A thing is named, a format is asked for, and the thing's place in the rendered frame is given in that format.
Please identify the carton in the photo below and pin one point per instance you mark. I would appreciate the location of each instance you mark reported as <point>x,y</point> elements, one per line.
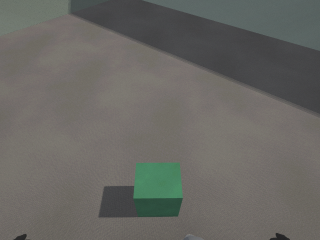
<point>158,189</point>

